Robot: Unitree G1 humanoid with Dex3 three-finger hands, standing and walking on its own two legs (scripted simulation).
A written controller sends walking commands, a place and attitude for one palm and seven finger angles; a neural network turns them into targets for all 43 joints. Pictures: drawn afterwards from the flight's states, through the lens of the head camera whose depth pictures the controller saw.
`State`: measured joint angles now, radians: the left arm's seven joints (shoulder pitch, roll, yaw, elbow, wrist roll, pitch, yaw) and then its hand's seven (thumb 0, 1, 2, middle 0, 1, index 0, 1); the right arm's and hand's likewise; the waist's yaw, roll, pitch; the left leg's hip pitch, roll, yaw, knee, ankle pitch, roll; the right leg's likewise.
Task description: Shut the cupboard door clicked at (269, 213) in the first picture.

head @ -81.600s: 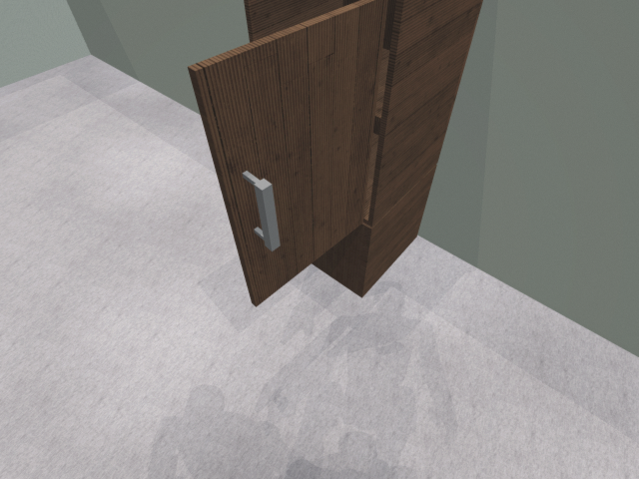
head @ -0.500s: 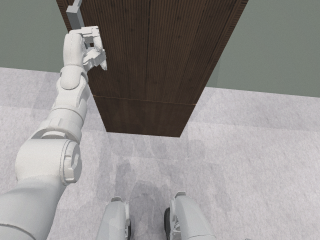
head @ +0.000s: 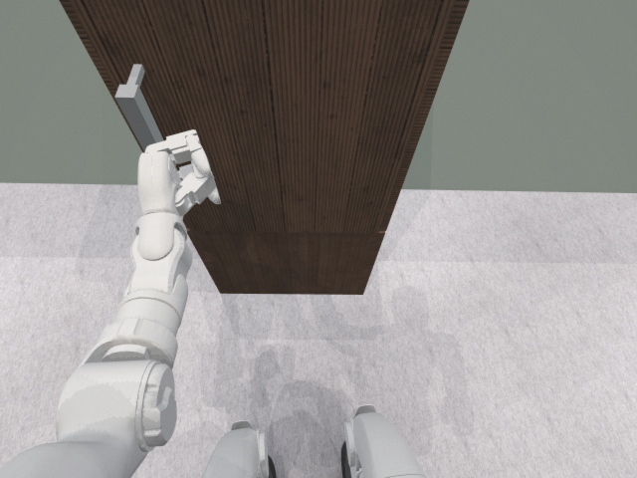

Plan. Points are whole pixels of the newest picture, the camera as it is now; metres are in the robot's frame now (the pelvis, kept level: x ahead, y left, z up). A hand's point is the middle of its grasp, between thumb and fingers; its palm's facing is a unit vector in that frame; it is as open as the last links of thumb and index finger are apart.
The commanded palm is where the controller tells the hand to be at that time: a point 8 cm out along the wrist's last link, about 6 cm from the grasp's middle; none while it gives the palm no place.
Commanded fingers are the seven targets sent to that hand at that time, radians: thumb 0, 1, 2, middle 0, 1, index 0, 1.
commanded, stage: pull the fist back off the door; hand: left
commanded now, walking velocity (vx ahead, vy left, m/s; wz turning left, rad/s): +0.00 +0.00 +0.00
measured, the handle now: (154, 129) +0.56 +0.18 +0.06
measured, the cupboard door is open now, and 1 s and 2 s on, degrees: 0 0 0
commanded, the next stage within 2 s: draw the hand back to the body in 0.26 s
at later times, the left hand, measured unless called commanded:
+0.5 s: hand (192, 214) +0.41 +0.11 +0.08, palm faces +0.02 -1.00 -0.02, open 3.1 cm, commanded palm +0.37 +0.18 +0.09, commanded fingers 0.00 0.90 0.90 -1.30 -1.50 -1.30 -1.50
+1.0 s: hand (87, 271) +0.31 +0.17 +0.15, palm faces +0.12 -0.97 -0.20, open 3.1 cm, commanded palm +0.27 +0.23 +0.17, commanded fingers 0.00 0.90 0.90 -0.97 -1.14 -0.97 -1.14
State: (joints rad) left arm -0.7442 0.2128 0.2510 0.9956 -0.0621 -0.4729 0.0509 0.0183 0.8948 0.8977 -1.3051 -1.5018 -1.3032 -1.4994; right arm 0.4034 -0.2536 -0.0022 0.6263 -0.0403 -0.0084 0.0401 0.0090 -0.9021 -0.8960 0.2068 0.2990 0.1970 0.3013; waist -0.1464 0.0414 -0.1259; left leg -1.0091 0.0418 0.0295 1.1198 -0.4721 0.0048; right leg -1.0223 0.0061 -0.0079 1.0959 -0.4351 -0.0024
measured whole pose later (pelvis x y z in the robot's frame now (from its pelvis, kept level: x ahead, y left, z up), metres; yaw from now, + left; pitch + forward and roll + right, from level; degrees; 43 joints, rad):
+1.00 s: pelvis +0.03 -0.01 +0.07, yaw +2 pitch +3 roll +0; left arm 0.06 0.26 0.10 0.11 -0.12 -0.16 -0.03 0.02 0.89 0.90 -1.20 -1.39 -1.20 -1.39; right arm 0.23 -0.25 0.02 0.57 0.04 -0.03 -0.09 0.01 -0.90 -0.90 0.21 0.30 0.20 0.30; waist 0.00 0.05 -0.06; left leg -0.40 0.02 0.01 0.71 -0.36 -0.01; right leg -0.42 -0.01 -0.03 0.72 -0.36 -0.01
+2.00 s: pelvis +0.04 +0.00 +0.09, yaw +2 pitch -5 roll +0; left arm 0.44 0.33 0.34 -0.36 -0.07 -0.07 0.10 0.02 0.88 0.90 -0.22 -0.31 -0.22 -0.31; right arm 0.21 -0.23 0.02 0.64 0.00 -0.12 -0.09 0.01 -0.90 -0.90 0.21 0.30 0.20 0.30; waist 0.06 0.07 0.01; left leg -0.08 0.02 0.02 0.43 -0.26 -0.01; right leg -0.09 0.00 -0.03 0.42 -0.24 -0.01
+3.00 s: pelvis -0.06 +0.01 +0.07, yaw +4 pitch +0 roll -1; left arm 0.50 0.39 0.41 -0.50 -0.03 -0.25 0.18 0.01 0.88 0.90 -0.21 -0.30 -0.21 -0.30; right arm 0.25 -0.23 -0.01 0.62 -0.01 -0.07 -0.07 0.01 -0.90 -0.90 0.21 0.30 0.20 0.30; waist -0.01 0.00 0.00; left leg -0.47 0.00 0.00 0.68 -0.33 0.02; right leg -0.42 0.00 0.00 0.57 -0.15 0.01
